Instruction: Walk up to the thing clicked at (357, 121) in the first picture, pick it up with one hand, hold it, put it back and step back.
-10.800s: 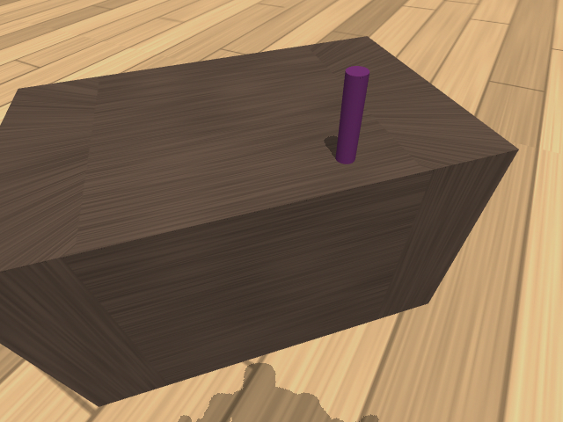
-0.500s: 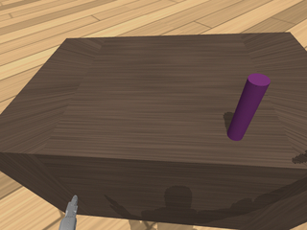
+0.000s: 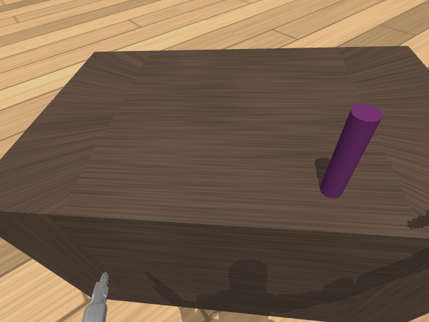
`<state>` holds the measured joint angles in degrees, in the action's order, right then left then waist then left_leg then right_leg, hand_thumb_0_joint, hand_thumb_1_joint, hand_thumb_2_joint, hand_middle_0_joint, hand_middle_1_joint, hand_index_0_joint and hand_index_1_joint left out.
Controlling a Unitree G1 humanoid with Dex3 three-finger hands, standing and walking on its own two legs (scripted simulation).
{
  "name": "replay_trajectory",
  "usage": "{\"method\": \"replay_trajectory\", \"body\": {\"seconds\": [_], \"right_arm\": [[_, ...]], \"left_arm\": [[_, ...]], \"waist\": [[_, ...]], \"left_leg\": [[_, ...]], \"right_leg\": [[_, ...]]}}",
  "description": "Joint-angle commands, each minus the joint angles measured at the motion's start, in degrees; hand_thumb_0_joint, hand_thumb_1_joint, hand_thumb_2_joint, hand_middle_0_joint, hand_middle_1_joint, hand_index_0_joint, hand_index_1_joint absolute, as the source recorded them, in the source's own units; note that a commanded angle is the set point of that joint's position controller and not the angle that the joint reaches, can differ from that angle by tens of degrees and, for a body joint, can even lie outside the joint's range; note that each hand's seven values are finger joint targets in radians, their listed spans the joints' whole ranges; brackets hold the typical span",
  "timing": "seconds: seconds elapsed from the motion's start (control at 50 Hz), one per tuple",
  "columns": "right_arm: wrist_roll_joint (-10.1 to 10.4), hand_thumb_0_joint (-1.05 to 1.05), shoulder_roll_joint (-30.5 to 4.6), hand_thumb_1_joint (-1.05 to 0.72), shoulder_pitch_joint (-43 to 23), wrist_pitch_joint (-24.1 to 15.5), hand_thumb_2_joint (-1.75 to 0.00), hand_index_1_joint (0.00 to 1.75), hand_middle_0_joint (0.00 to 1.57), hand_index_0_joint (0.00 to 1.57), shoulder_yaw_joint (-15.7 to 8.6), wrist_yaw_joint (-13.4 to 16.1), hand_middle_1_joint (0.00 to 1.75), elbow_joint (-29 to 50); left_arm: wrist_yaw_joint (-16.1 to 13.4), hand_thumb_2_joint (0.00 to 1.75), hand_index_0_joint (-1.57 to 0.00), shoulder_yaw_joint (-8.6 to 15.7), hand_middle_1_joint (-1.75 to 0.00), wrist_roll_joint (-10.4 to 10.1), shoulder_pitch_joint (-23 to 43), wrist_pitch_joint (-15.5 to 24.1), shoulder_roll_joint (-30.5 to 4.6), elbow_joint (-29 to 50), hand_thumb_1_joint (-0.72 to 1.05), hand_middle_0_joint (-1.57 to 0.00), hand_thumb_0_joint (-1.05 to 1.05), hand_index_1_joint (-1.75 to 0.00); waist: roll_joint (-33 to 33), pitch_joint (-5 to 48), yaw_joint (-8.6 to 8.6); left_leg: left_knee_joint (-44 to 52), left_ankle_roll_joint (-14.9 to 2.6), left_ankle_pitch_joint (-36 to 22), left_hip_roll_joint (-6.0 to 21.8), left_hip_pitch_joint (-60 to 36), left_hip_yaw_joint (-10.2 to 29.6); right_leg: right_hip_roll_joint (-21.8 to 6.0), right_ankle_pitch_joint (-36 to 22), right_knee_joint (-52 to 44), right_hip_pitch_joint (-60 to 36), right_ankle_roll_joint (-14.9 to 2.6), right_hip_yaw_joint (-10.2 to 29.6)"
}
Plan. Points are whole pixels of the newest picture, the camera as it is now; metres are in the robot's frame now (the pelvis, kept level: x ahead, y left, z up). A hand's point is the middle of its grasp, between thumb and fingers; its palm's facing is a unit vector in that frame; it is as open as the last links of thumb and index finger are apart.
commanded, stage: approach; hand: right
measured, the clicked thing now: (345, 157) +0.43 -0.20 +0.09
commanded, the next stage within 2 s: close in in 0.38 s
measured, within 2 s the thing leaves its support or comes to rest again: neither
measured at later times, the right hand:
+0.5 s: hand (401, 184) +0.39 -0.29 +0.07, palm faces +0.06 +1.00 +0.06, open 17.4 cm
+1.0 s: hand (350, 176) +0.42 -0.22 +0.06, palm faces +0.10 +0.99 +0.04, open 17.4 cm
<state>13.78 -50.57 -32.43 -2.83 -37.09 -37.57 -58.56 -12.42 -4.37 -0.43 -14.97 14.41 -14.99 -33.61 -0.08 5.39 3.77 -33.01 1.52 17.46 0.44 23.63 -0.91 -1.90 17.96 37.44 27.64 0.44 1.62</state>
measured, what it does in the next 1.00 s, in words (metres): stands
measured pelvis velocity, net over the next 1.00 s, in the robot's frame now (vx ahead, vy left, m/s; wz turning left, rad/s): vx -0.02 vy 0.00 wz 0.03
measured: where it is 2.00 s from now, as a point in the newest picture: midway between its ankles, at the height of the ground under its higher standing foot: outside the picture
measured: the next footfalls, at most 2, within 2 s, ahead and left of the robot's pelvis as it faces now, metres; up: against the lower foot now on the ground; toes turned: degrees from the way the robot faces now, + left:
none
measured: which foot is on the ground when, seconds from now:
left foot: down 0.00-1.00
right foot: down 0.00-1.00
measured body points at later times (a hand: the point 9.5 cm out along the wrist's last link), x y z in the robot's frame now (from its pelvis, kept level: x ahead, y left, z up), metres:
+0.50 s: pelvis -0.01 +0.00 -0.02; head +0.05 -0.02 +0.43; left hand +0.14 +0.27 -0.07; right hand +0.38 -0.35 +0.07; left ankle -0.01 +0.14 -0.73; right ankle +0.00 -0.12 -0.73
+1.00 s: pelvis -0.02 +0.00 -0.03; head +0.04 -0.02 +0.41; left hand +0.12 +0.27 -0.07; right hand +0.40 -0.27 +0.06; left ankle -0.01 +0.14 -0.73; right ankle +0.00 -0.12 -0.73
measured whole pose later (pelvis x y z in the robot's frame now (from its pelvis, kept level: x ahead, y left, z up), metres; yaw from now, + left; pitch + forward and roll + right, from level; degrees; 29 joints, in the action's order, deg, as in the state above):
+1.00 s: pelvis -0.02 +0.00 -0.03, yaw +2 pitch +12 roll +1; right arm 9.5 -23.5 -33.0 -15.1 -23.6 -13.0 -50.2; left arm -3.3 2.0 0.0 -21.2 7.7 -13.1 -16.2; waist 0.7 7.1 5.6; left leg -49.4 1.6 23.3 0.1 38.6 0.9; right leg -2.3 23.1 51.5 40.9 0.5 0.3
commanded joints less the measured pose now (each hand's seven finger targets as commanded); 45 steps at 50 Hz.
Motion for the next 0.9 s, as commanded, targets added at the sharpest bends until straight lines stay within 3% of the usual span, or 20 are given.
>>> {"method": "replay_trajectory", "body": {"seconds": [0.0,0.08,0.18,0.24,0.3,0.4,0.46,0.5,0.56,0.6,0.64,0.68,0.7,0.72,0.74,0.8,0.82,0.84,0.86,0.88], "right_arm": [[1.78,0.0,-23.75,0.53,-17.08,-3.27,-0.04,0.04,0.06,0.05,-4.2,-0.08,0.04,13.56],[2.25,0.0,-20.26,0.5,-17.19,-3.27,-0.04,0.04,0.06,0.06,-2.0,-0.04,0.04,14.39],[3.08,0.0,-12.08,0.48,-15.88,-3.63,-0.04,0.04,0.06,0.06,2.75,-0.19,0.04,11.96],[3.44,0.0,-9.27,0.5,-16.93,-5.22,-0.04,0.04,0.06,0.06,4.06,0.93,0.04,12.25],[3.21,0.0,-5.85,0.51,-17.49,-7.76,-0.04,0.04,0.05,0.05,5.2,3.01,0.04,12.71],[2.19,0.0,-8.36,0.5,-22.02,-13.68,-0.05,0.04,0.05,0.05,2.92,7.55,0.04,16.94],[1.29,0.0,-3.67,0.48,-20.99,-16.39,-0.06,0.04,0.05,0.05,4.75,9.47,0.04,13.92],[0.54,0.0,-4.86,0.47,-25.9,-18.46,-0.04,0.04,0.06,0.05,4.14,11.27,0.04,17.62],[0.0,0.0,0.42,0.5,-22.79,-18.24,-0.05,0.04,0.05,0.05,5.68,13.41,0.04,13.35],[-1.02,0.0,-2.37,0.5,-28.22,-18.8,-0.05,0.04,0.05,0.04,4.49,15.83,0.04,22.07],[-1.84,0.0,2.27,0.49,-23.16,-17.79,-0.05,0.04,0.05,0.04,6.1,17.89,0.04,16.45],[-2.16,0.0,5.21,0.49,-17.85,-16.77,-0.06,0.05,0.04,0.04,6.73,19.58,0.05,14.19],[-2.26,0.0,5.6,0.5,-19.67,-17.05,-0.06,0.05,0.04,0.04,7.35,20.33,0.05,18.19],[-2.95,0.0,2.86,0.52,-25.16,-17.56,-0.06,0.05,0.04,0.04,6.55,21.33,0.05,23.78],[-3.19,0.0,3.45,0.5,-24.05,-17.27,-0.06,0.05,0.04,0.04,6.74,22.08,0.05,23.0],[-2.48,0.0,15.52,0.51,-16.1,-15.59,-0.06,0.05,0.04,0.04,11.59,22.55,0.05,14.34],[-2.71,0.0,14.2,0.51,-19.12,-16.03,-0.06,0.05,0.04,0.04,11.36,23.13,0.05,18.28],[-3.55,0.0,6.73,0.52,-25.3,-16.85,-0.06,0.05,0.04,0.04,7.68,24.25,0.05,24.55],[-4.12,0.0,8.11,0.52,-24.5,-16.45,-0.06,0.05,0.04,0.04,9.44,24.61,0.05,23.5],[-3.96,0.0,11.98,0.48,-21.53,-15.99,-0.05,0.04,0.05,0.05,11.24,24.5,0.04,20.54]], "left_arm": [[-0.65,0.05,-0.05,4.15,-0.05,-0.19,1.99,2.52,-8.94,7.15,-0.56,-0.05,0.0,-0.05],[-0.51,0.04,-0.05,3.94,-0.05,-0.23,3.91,2.66,-8.08,5.46,-0.55,-0.05,0.0,-0.05],[-0.41,0.04,-0.05,2.88,-0.05,-0.04,2.51,2.79,-7.88,6.51,-0.55,-0.05,0.0,-0.06],[-0.39,0.04,-0.05,6.12,-0.05,0.19,1.43,3.02,-10.79,7.59,-0.54,-0.05,0.0,-0.05],[0.7,0.03,-0.06,3.95,-0.06,0.36,0.85,3.24,-7.45,7.97,-0.52,-0.05,0.0,-0.05],[1.88,0.02,-0.07,7.0,-0.06,0.95,1.3,3.13,-9.54,9.24,-0.51,-0.06,0.0,-0.05],[3.11,0.02,-0.07,6.5,-0.06,1.36,1.09,2.58,-7.49,7.88,-0.5,-0.06,0.0,-0.04],[3.51,0.03,-0.07,6.93,-0.06,1.46,5.72,2.68,-8.69,15.93,-0.53,-0.06,0.0,-0.05],[4.73,0.03,-0.07,6.28,-0.06,1.81,-0.49,0.73,-6.57,13.56,-0.53,-0.06,0.0,-0.05],[4.71,0.03,-0.07,8.51,-0.06,1.57,5.1,0.7,-9.71,23.16,-0.53,-0.06,0.0,-0.05],[5.37,0.03,-0.07,7.35,-0.06,1.59,1.42,-0.62,-7.98,23.03,-0.53,-0.06,0.0,-0.05],[6.25,0.03,-0.07,8.89,-0.06,1.2,-7.3,-2.51,-7.06,16.11,-0.54,-0.06,0.0,-0.05],[6.79,0.03,-0.07,6.86,-0.06,0.96,-4.42,-2.63,-5.71,20.62,-0.54,-0.06,0.0,-0.05],[6.49,0.03,-0.07,9.41,-0.06,0.79,2.37,-2.13,-8.66,28.43,-0.53,-0.06,0.0,-0.05],[6.21,0.04,-0.07,11.9,-0.06,0.82,1.26,-2.21,-10.82,28.51,-0.54,-0.06,0.0,-0.05],[8.01,0.03,-0.07,8.05,-0.06,0.37,-7.45,-3.77,-3.69,21.2,-0.53,-0.06,0.0,-0.05],[8.06,0.04,-0.07,8.53,-0.06,0.21,-4.54,-3.55,-4.61,24.84,-0.54,-0.06,0.0,-0.05],[7.46,0.04,-0.06,12.81,-0.06,0.29,0.77,-3.15,-10.08,31.52,-0.54,-0.06,0.0,-0.05],[7.42,0.04,-0.06,13.77,-0.05,0.53,-3.17,-3.66,-10.82,28.95,-0.54,-0.06,0.0,-0.05],[8.25,0.04,-0.06,10.77,-0.06,0.53,-6.73,-4.2,-7.25,25.87,-0.53,-0.05,0.0,-0.05]], "waist": [[-9.86,16.52,-1.89],[-10.97,14.54,-1.75],[-7.51,12.6,0.65],[-5.28,12.83,1.89],[-4.75,11.48,1.89],[-8.28,18.13,1.41],[-8.59,19.54,1.59],[-11.31,25.38,1.23],[-10.65,25.07,0.87],[-11.79,34.32,0.19],[-9.63,27.05,0.09],[-9.37,21.14,0.21],[-10.56,22.68,-0.18],[-8.75,27.73,-0.04],[-6.32,28.07,0.8],[-3.8,15.09,1.83],[-4.29,17.65,1.58],[-3.39,24.89,1.98],[-4.87,23.79,2.17],[-5.18,18.73,1.46]], "left_leg": [[2.58,-2.49,-16.87,-1.37,-4.44,-0.87],[2.44,-2.59,-15.38,-1.53,-2.8,-0.92],[2.53,-2.42,-12.66,-1.81,-0.22,-1.08],[2.2,-2.11,-12.42,-1.72,1.59,-1.07],[1.23,-1.75,-10.94,-1.32,2.89,-0.4],[-3.8,-1.9,-11.94,-1.19,5.29,0.14],[-7.48,-2.01,-11.9,-1.57,9.02,0.0],[-8.97,-2.18,-12.95,-1.58,9.19,0.5],[-10.04,-2.25,-12.8,-2.14,9.15,0.08],[-10.62,-2.23,-14.85,-2.18,6.47,0.24],[-10.11,-2.31,-13.73,-2.58,6.64,-0.28],[-9.77,-2.51,-11.34,-2.7,9.02,-0.38],[-9.36,-2.57,-10.74,-2.51,7.55,-0.26],[-9.48,-2.38,-11.23,-2.32,5.76,0.06],[-9.68,-2.1,-12.94,-2.34,4.6,0.01],[-9.71,-2.01,-9.25,-2.4,10.11,-0.33],[-9.88,-2.01,-9.17,-2.22,9.57,0.0],[-9.97,-1.81,-10.54,-2.09,7.68,0.14],[-10.45,-2.01,-10.59,-2.24,8.58,-0.25],[-10.35,-2.09,-9.17,-2.1,9.83,-0.3]], "right_leg": [[1.53,-19.39,-3.72,-12.41,-1.12,-0.19],[1.16,-18.57,-3.8,-12.04,-0.97,-0.08],[0.79,-14.46,-4.42,-11.29,-1.17,0.04],[0.66,-14.18,-3.66,-12.1,-1.34,0.2],[1.3,-10.38,-2.2,-9.03,-1.79,-0.42],[1.33,-12.38,2.51,-7.48,-1.26,-0.42],[0.94,-14.87,5.83,-4.85,-0.92,0.0],[0.61,-18.2,7.86,-6.94,-0.51,0.04],[0.69,-18.56,8.71,-4.26,-0.38,0.1],[0.4,-21.41,9.5,-8.66,-0.19,-0.05],[0.62,-19.35,8.79,-5.02,-0.15,-0.38],[0.59,-16.34,7.48,-2.15,-0.09,-0.64],[0.61,-14.91,6.77,-2.66,-0.11,-0.78],[0.54,-13.75,7.16,-4.32,-0.34,-0.84],[0.58,-14.02,7.6,-4.37,-0.58,-0.99],[0.59,-9.61,6.81,1.48,-0.96,-1.08],[0.53,-9.75,6.83,0.69,-0.95,-1.19],[0.33,-10.65,7.69,-2.46,-1.22,-1.02],[0.3,-10.86,7.27,-3.28,-0.93,-1.01],[0.5,-9.28,7.02,-1.09,-0.86,-1.26]]}}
